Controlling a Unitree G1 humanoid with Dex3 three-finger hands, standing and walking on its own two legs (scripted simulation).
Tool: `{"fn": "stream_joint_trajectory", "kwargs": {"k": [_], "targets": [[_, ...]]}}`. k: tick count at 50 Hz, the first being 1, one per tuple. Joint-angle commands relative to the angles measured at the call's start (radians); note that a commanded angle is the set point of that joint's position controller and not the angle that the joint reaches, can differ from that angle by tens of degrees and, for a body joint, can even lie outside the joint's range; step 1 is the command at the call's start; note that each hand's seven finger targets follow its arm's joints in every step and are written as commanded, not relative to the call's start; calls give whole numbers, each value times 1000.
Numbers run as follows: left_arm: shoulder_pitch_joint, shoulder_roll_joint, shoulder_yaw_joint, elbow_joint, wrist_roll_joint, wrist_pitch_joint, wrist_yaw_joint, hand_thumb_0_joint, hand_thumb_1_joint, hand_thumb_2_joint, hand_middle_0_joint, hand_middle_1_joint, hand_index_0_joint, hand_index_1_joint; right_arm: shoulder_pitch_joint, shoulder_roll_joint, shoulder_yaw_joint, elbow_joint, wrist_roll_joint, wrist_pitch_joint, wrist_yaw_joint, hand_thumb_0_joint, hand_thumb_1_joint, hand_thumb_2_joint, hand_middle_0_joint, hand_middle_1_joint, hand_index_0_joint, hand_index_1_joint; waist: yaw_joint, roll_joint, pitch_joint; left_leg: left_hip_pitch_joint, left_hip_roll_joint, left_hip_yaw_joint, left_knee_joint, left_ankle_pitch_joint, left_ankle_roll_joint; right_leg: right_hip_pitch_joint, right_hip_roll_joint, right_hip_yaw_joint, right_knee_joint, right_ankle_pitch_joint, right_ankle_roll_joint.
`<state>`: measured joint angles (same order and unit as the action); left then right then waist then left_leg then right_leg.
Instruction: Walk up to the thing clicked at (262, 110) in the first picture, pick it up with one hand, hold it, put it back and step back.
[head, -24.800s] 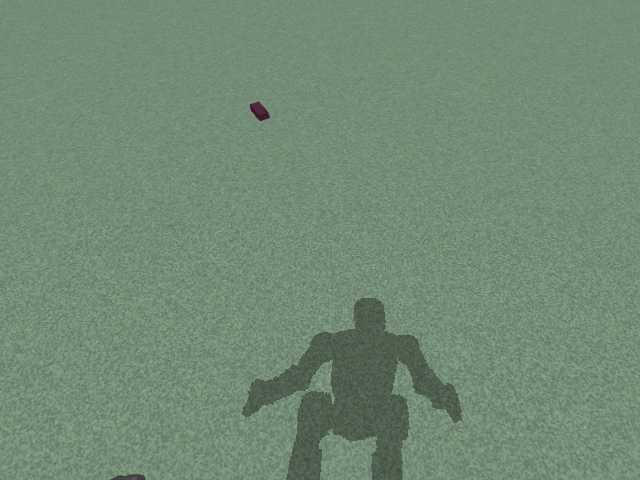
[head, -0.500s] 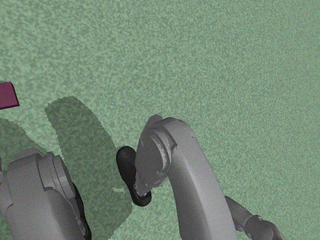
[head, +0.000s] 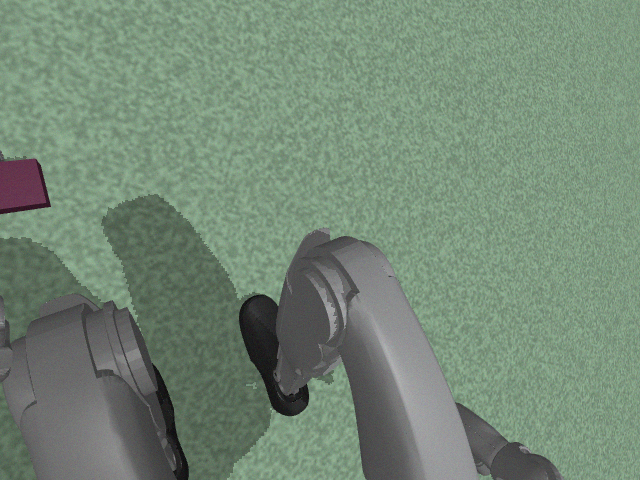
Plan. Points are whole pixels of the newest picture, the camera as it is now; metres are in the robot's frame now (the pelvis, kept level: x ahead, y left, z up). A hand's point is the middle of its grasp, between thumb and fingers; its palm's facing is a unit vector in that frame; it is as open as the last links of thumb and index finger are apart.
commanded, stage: settle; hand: left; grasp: from above
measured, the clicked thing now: out of the picture +0.44 +0.28 -0.30
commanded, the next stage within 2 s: lift in 0.72 s
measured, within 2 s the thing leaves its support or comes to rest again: leaves its support in 0.12 s
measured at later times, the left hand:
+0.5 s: hand out of the picture +0.41 +0.31 -0.19, palm faces -0.45 -0.08 -0.89, open 8.7 cm
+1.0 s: hand out of the picture +0.41 +0.30 -0.13, palm faces -0.45 -0.09 -0.89, open 8.5 cm
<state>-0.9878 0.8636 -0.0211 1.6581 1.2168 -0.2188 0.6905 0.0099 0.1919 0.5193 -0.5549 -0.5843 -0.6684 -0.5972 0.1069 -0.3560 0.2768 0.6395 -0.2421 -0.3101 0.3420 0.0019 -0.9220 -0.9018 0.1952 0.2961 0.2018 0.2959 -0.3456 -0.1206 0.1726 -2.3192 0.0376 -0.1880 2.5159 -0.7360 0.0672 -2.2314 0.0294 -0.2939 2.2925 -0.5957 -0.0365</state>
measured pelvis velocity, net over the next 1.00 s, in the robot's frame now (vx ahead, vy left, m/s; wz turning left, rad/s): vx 0.00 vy -0.01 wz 0.16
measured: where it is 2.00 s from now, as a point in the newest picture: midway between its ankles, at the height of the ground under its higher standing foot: (223, 410)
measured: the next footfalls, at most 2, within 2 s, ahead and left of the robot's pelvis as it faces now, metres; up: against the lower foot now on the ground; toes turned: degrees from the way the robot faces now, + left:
none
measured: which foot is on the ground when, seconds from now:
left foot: down 0.00-1.00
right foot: down 0.00-1.00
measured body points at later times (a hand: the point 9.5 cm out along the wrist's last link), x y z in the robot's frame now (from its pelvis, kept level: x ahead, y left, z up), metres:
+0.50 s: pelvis +0.01 +0.00 +0.01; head +0.24 +0.09 +0.38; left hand +0.43 +0.31 -0.14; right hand +0.10 -0.26 -0.08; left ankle +0.06 +0.11 -0.28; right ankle +0.13 -0.09 -0.28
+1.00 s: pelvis +0.00 -0.01 +0.04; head +0.23 +0.08 +0.42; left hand +0.43 +0.30 -0.08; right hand +0.11 -0.27 -0.07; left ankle +0.06 +0.11 -0.28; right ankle +0.12 -0.09 -0.28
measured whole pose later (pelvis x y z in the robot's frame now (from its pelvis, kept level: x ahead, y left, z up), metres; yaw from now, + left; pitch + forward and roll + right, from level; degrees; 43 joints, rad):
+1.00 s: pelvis +0.00 -0.01 +0.04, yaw +9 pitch +36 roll -7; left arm -0.90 0.58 -0.03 1.37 1.21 -0.16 0.41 0.02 0.24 0.31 -0.81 -0.35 -0.84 -0.34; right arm 0.17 -0.29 0.02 0.74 -0.12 -0.12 0.17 0.00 -0.92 -0.90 0.20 0.30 0.20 0.30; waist -0.21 0.03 -0.10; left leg -2.26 0.00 -0.04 2.31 -0.69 0.06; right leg -2.23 0.00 -0.15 2.22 -0.62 -0.05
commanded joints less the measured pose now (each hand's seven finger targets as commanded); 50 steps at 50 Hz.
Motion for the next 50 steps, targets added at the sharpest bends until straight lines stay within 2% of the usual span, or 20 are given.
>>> {"fn": "stream_joint_trajectory", "kwargs": {"k": [1,3,6,8,10,12,14,17,20,22,25,30,32,35,38,40,42,45,47,50], "targets": [[-205,156,54,-164,5,-3,14,0,400,554,-767,-657,-800,-624,210,-319,-117,25,14,3,-4,0,-918,-904,200,300,199,300,-24,549,-731,537,7,-29,-302,272,-75,361,66,20,-137,229,2],[-200,142,62,-167,8,3,15,0,434,591,-823,-629,-840,-613,199,-301,-128,33,18,10,-5,0,-924,-908,199,300,199,300,-12,571,-756,537,6,-17,-294,277,-77,359,67,25,-125,244,-3],[-230,145,73,-220,27,4,6,0,438,530,-817,-596,-840,-572,212,-297,-142,39,21,15,-1,0,-921,-906,199,300,199,300,-23,569,-743,511,-3,4,-281,268,-70,338,62,28,-131,235,-4],[-209,198,136,-289,31,3,9,0,436,560,-834,-585,-848,-572,233,-296,-166,54,29,28,-5,0,-923,-908,199,300,199,300,12,608,-814,537,-7,26,-295,294,-70,386,61,45,-139,258,-8],[-168,149,129,-329,27,0,-4,0,471,576,-857,-586,-869,-574,231,-284,-188,65,39,33,-2,0,-920,-907,199,300,199,300,25,617,-837,559,-9,25,-305,303,-74,356,55,44,-128,254,-13],[-146,77,102,-318,23,7,-17,0,499,580,-877,-587,-887,-577,230,-263,-206,73,48,39,-2,0,-921,-908,199,300,199,300,11,581,-826,525,-12,47,-302,271,-64,351,56,57,-149,240,-10],[-171,90,114,-342,18,17,-32,0,495,572,-867,-586,-880,-573,240,-271,-232,85,60,48,-9,0,-919,-907,199,300,199,300,29,564,-843,501,-19,58,-313,243,-56,327,49,68,-172,209,-11],[-138,17,69,-328,3,34,-77,0,507,558,-887,-558,-897,-549,261,-264,-265,97,77,70,-24,0,-918,-907,199,300,199,300,45,487,-856,449,-23,78,-321,217,-38,351,51,101,-213,180,-9],[-122,-29,41,-307,-10,45,-127,0,528,537,-894,-551,-910,-537,275,-246,-265,106,86,82,-34,0,-915,-906,199,300,199,300,29,406,-808,400,-32,78,-325,197,-28,323,39,103,-217,159,-5],[-125,-60,21,-339,-19,48,-161,0,542,540,-898,-564,-916,-548,281,-237,-279,115,92,93,-42,0,-915,-906,199,300,199,300,36,401,-837,441,-33,76,-342,226,-32,332,38,104,-211,183,-4],[-187,-56,16,-388,-35,33,-192,0,519,529,-912,-534,-919,-529,274,-235,-293,109,103,110,-65,0,-922,-909,199,300,199,300,53,381,-858,433,-40,78,-357,188,-29,344,33,126,-238,138,-9],[-246,-27,25,-443,5,5,-214,0,540,562,-959,-474,-949,-486,260,-225,-304,92,107,137,-108,0,-916,-908,199,300,199,300,76,394,-884,453,-51,106,-370,170,-35,339,27,146,-249,95,-22],[-212,6,54,-406,27,1,-208,0,557,537,-974,-443,-963,-457,263,-221,-307,90,105,148,-123,0,-915,-908,199,300,199,300,80,374,-857,441,-56,114,-374,153,-34,338,24,157,-261,65,-24],[-228,-18,41,-430,41,-3,-196,0,573,555,-987,-441,-974,-457,247,-200,-306,81,109,153,-141,0,-914,-907,199,300,199,300,110,417,-918,491,-60,129,-395,198,-34,333,16,153,-252,122,-22],[-207,-13,57,-422,48,8,-181,0,583,582,-1001,-422,-981,-444,266,-195,-312,86,109,163,-153,0,-911,-906,199,300,199,300,116,416,-961,517,-60,138,-415,235,-32,370,15,154,-259,161,-18],[-222,-34,38,-398,47,18,-182,0,604,590,-1019,-429,-999,-450,272,-181,-312,85,105,170,-160,0,-911,-905,199,300,199,300,98,370,-960,497,-61,151,-406,232,-22,409,18,168,-283,162,-12],[-248,-41,30,-382,35,28,-185,0,652,508,-1023,-486,-1042,-465,275,-175,-316,90,107,176,-169,0,-936,-914,198,300,198,300,94,340,-948,471,-62,155,-409,215,-15,412,18,182,-299,140,-12],[-228,-77,24,-405,-4,46,-205,0,637,390,-986,-395,-1011,-369,282,-176,-329,97,113,177,-179,0,-918,-907,200,300,199,300,116,372,-986,528,-63,157,-441,228,-21,410,10,173,-305,155,-14],[-239,-87,11,-418,-26,57,-234,0,631,415,-986,-403,-1006,-381,292,-177,-340,103,121,181,-183,0,-919,-908,200,300,199,300,115,367,-997,556,-62,157,-452,231,-20,410,8,175,-316,160,-15],[-219,-75,18,-482,-58,64,-279,0,603,464,-985,-403,-993,-395,288,-174,-356,89,140,198,-196,0,-919,-909,200,300,199,300,143,383,-1054,572,-67,158,-485,234,-21,451,4,187,-329,161,-18]]}}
